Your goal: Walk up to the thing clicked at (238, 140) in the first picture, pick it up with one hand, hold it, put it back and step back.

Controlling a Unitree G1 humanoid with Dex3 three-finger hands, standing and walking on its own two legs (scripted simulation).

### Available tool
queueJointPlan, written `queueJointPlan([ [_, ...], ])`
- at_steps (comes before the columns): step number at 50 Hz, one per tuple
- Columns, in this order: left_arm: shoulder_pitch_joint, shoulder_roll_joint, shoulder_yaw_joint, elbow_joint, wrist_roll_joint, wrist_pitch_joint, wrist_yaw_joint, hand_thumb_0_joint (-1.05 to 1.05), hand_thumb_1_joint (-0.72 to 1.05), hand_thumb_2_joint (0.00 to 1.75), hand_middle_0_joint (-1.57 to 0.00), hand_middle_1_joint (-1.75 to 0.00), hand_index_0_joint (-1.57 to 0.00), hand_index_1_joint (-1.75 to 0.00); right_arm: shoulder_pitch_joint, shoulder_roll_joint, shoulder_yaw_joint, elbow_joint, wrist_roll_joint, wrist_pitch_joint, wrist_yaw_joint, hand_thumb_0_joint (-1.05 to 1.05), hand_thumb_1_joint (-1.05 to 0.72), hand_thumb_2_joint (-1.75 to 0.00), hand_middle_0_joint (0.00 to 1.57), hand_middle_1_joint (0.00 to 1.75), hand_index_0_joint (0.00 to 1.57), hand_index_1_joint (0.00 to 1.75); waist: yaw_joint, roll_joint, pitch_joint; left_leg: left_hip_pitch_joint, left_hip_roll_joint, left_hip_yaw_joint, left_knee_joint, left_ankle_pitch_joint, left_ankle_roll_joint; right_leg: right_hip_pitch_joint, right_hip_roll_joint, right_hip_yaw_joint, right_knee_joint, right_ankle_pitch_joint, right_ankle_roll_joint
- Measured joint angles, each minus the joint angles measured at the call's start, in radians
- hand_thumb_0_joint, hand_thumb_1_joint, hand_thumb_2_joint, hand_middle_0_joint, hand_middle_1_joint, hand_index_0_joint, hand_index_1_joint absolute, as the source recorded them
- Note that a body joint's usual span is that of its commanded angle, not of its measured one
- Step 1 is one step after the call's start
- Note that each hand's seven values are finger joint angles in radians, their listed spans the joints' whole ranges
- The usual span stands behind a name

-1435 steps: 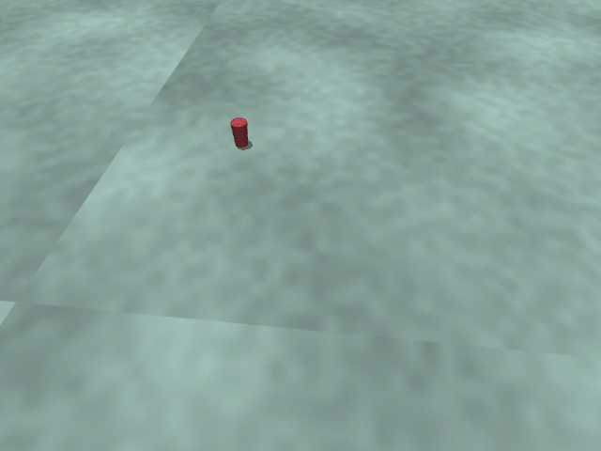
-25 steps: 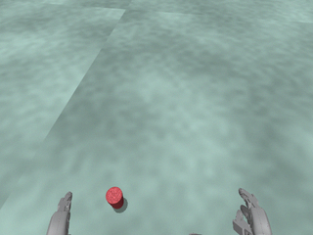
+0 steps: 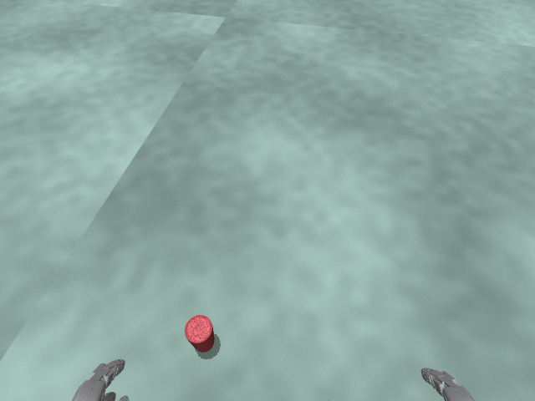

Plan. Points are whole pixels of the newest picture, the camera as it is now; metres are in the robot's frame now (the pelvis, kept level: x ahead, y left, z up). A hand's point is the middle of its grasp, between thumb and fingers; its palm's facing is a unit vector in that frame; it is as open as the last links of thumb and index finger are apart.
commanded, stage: stand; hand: left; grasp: from the side
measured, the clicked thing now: (201, 335) +0.42 +0.22 -0.67
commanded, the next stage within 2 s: step back in 1.94 s
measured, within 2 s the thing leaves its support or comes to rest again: neither
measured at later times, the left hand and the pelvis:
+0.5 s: hand out of the picture +0.04 +0.24 -0.12, palm faces -0.01 -0.94 -0.35, open 7.4 cm; pelvis -0.01 +0.00 +0.04, yaw +0 degrees
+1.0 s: hand out of the picture +0.07 +0.24 -0.12, palm faces -0.03 -0.94 -0.34, open 7.4 cm; pelvis +0.00 +0.00 +0.04, yaw -1 degrees
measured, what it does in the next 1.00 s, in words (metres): stands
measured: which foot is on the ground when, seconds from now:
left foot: down 0.00-1.00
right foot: down 0.00-1.00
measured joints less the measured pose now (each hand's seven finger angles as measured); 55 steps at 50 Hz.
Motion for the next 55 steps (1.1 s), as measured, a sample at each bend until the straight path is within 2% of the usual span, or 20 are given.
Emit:
queueJointPlan([
  [9,-0.008,0.011,0.006,0.256,-0.014,-0.027,0.003,0.01,0.89,0.89,-0.2,-0.3,-0.21,-0.3,0.023,-0.027,-0.013,0.142,0.013,0.018,0.006,0.01,-0.9,-0.9,0.2,0.3,0.21,0.3,-0.004,0.012,0.023,0.137,-0.006,0.002,-0.175,0.083,0.002,0.138,-0.001,-0.004,-0.175,0.082,0.007],
  [21,-0.053,-0.001,-0.01,0.44,-0.023,-0.031,-0.003,0.01,0.9,0.9,-0.2,-0.3,-0.21,-0.3,-0.006,-0.011,0.006,0.272,0.026,0.025,0.011,0.01,-0.9,-0.9,0.21,0.3,0.21,0.3,0.001,0.024,0.033,0.258,-0.009,0.008,-0.369,0.189,0.0,0.25,0.0,-0.005,-0.351,0.179,0.009],
  [32,-0.082,0.001,-0.008,0.502,-0.024,-0.038,-0.005,0.01,0.9,0.9,-0.2,-0.3,-0.21,-0.3,-0.029,-0.022,0.006,0.314,0.031,0.023,0.014,0.01,-0.9,-0.9,0.21,0.3,0.21,0.3,0.001,0.034,0.035,0.286,0.0,0.008,-0.429,0.224,-0.007,0.278,0.011,-0.007,-0.414,0.216,0.003],
  [55,-0.127,0.005,-0.009,0.523,-0.032,-0.043,-0.012,0.01,0.91,0.9,-0.2,-0.3,-0.21,-0.3,-0.053,-0.041,0.018,0.334,0.039,0.02,0.016,0.01,-0.9,-0.9,0.2,0.3,0.21,0.3,-0.009,0.027,0.036,0.3,0.013,0.019,-0.463,0.229,-0.013,0.291,0.025,0.003,-0.458,0.231,-0.001],
])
